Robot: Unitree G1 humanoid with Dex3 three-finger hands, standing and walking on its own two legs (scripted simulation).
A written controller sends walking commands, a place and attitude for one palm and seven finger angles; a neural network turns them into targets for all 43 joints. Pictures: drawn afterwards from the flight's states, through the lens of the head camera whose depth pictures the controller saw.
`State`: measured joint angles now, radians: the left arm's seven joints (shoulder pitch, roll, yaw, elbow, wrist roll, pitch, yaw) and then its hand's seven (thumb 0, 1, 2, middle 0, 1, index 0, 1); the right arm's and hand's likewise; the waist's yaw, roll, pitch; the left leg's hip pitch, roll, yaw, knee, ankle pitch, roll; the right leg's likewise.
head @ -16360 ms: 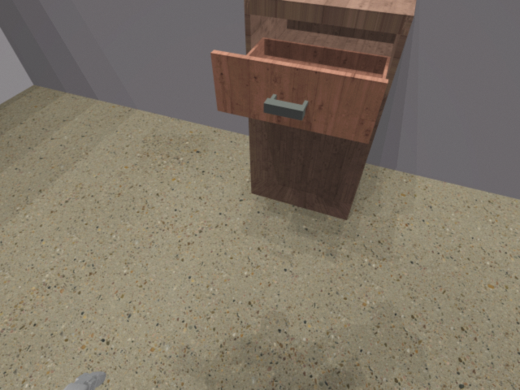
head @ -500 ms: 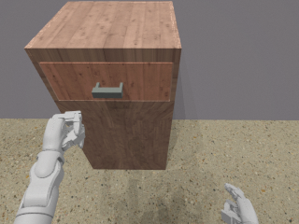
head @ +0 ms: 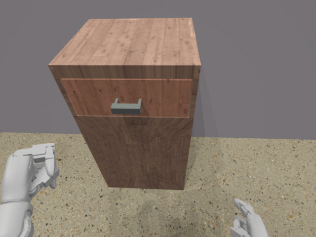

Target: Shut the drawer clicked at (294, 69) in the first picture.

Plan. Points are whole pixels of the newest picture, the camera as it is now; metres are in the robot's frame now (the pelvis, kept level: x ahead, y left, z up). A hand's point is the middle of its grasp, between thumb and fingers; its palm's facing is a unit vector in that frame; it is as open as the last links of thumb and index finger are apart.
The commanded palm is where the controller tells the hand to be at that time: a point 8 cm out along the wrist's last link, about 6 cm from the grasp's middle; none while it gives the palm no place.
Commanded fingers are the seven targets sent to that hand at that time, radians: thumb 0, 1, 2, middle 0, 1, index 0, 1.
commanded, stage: draw the hand back to the body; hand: left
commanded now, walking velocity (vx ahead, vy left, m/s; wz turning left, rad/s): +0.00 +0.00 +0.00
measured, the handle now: (127, 104) +0.55 +0.18 +0.01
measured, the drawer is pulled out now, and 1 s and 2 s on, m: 0.00 0.00 0.00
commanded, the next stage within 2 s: step back with the hand held close in 0.28 s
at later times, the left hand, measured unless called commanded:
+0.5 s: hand (40, 166) +0.19 +0.24 +0.17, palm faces +0.38 -0.82 -0.43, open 3.3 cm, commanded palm +0.13 +0.27 +0.17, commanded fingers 0.00 0.90 0.90 -1.40 -1.60 -1.40 -1.60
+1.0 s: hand (22, 196) +0.14 +0.25 +0.16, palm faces +0.31 -0.80 -0.51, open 3.3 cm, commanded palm +0.08 +0.29 +0.17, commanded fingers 0.00 0.90 0.90 -1.40 -1.60 -1.40 -1.60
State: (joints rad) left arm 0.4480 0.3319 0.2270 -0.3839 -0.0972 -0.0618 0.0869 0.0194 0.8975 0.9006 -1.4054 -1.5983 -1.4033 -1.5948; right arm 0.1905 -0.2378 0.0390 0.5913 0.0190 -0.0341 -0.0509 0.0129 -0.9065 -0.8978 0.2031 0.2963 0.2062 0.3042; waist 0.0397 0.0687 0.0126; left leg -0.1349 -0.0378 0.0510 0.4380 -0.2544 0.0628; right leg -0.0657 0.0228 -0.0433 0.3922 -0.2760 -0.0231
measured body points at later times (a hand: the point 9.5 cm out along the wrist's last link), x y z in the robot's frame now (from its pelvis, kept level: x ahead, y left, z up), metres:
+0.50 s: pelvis +0.00 -0.01 +0.00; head +0.00 -0.02 +0.45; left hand +0.17 +0.28 +0.20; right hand +0.19 -0.23 -0.08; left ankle -0.01 +0.07 -0.74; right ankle -0.04 -0.10 -0.74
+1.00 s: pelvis -0.05 +0.01 -0.01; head -0.02 +0.01 +0.44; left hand +0.12 +0.29 +0.19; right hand +0.13 -0.23 -0.09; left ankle -0.01 +0.07 -0.74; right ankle -0.04 -0.10 -0.74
